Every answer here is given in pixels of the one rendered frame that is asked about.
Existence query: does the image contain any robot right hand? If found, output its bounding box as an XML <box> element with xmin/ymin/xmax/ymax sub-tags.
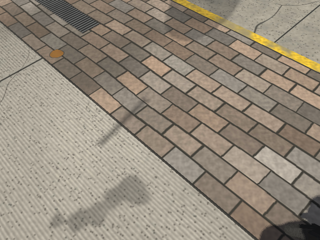
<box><xmin>284</xmin><ymin>223</ymin><xmax>320</xmax><ymax>240</ymax></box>

